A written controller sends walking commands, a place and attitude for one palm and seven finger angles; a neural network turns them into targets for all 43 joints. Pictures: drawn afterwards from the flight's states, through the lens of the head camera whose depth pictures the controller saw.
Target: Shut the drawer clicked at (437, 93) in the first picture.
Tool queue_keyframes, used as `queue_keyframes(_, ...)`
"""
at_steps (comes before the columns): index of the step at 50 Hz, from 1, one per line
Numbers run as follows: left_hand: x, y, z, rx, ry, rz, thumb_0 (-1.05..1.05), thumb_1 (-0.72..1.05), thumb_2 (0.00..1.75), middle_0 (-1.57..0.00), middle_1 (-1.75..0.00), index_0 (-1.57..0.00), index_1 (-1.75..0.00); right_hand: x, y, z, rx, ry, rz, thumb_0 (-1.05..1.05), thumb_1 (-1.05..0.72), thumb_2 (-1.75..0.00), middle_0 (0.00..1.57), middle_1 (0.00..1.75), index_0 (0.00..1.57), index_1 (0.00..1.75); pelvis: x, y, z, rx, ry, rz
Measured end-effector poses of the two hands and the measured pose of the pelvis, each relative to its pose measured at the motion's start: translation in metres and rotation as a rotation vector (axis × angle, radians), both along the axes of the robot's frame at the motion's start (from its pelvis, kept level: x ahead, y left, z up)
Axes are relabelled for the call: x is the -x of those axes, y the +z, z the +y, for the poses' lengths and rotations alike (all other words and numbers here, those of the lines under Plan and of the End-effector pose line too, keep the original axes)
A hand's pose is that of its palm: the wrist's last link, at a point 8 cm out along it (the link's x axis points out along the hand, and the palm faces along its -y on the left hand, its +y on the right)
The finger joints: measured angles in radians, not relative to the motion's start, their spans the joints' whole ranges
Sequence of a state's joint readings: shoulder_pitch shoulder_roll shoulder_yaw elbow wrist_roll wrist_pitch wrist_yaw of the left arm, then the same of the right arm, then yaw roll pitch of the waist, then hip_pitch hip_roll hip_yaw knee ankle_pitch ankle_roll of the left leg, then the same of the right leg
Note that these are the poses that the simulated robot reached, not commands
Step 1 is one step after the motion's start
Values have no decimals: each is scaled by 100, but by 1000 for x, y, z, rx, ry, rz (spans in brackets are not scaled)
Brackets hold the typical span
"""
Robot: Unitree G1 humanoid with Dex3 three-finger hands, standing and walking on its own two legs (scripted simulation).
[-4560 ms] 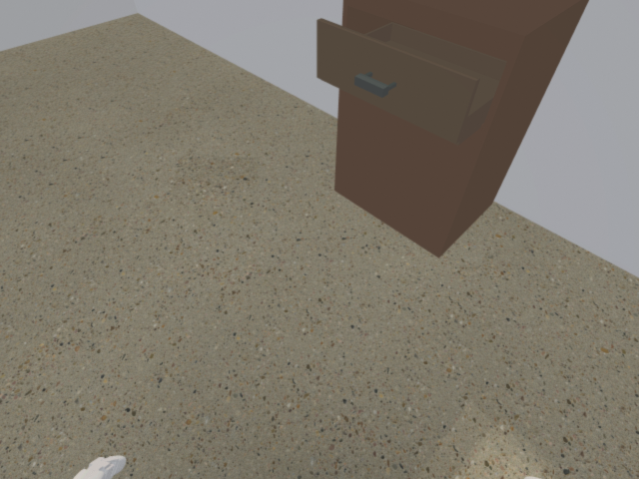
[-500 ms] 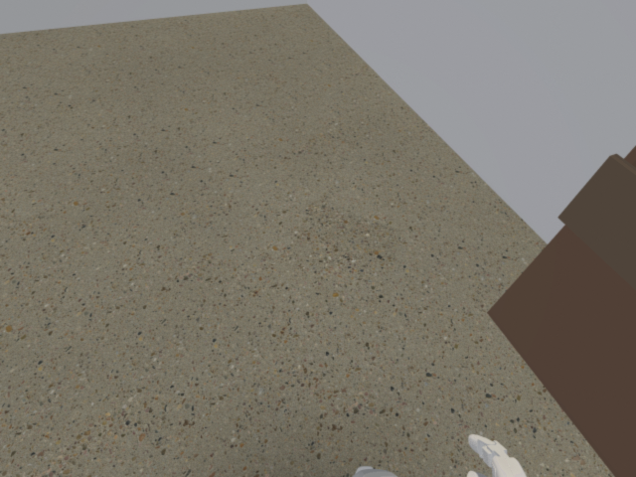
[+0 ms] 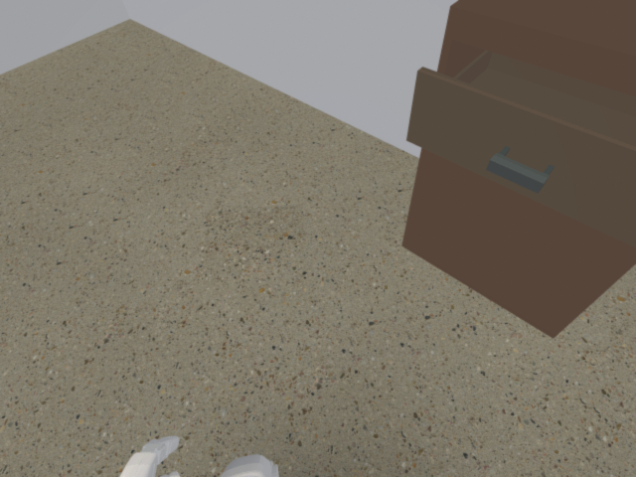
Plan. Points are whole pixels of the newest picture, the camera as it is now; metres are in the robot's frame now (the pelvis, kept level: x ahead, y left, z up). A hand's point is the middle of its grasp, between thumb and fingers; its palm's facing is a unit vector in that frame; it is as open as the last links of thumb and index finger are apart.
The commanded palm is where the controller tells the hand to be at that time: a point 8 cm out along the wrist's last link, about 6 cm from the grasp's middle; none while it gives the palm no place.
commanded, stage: turn to face it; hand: left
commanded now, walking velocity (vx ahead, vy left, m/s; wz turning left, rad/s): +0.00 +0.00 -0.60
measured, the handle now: (521, 166) +0.65 -0.37 -0.05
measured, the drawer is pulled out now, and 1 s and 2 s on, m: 0.15 0.15 0.15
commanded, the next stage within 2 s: take the last steps up to it in 1.08 s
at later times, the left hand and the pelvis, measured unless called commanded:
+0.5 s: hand out of the picture +0.11 +0.24 -0.16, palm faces -0.22 -0.95 -0.22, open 7.4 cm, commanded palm none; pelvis -0.01 +0.05 +0.01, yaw -18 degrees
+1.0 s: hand out of the picture +0.14 +0.11 -0.14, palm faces -0.53 -0.81 -0.27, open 7.4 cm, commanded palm none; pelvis -0.06 +0.01 +0.01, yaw -33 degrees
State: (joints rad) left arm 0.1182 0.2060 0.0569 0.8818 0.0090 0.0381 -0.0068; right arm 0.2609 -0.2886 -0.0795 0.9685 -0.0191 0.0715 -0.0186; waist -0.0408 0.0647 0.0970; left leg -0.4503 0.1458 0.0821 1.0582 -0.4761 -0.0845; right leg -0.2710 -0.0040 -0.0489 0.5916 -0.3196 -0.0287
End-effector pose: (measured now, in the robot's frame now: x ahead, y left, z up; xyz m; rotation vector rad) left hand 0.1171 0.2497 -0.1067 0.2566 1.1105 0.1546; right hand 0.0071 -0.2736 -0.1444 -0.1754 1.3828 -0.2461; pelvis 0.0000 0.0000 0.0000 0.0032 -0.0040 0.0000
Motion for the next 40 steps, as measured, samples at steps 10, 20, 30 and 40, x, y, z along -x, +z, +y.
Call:
queue_keyframes(10, 0, -2, -10, 20, -80, 43, 1, 91, 90, -20, -30, -20, -30, -26, 17, 6, 6, -49, -150, 1, -91, -90, 20, 30, 20, 30, 5, 8, 2, -10, -115, 7)
queue_keyframes(20, 6, -31, 31, 47, -126, 124, 1, 91, 90, -20, -30, -20, -30, -38, 37, 46, 62, -84, -297, 1, -90, -90, 20, 30, 20, 30, 10, 0, 39, 6, -247, 2)
queue_keyframes(30, -8, -20, 30, 39, -251, 177, 1, 91, 90, -19, -30, -19, -30, 29, 40, 67, 48, -247, -233, 1, -90, -90, 21, 30, 20, 30, 17, 12, 47, 32, -385, -5)
queue_keyframes(40, -50, -13, -51, -4, -475, 57, 1, 91, 90, -19, -30, -19, -30, 146, -3, 53, -11, -473, -100, 1, -90, -90, 21, 30, 20, 30, 41, -6, 18, 0, -511, -4)
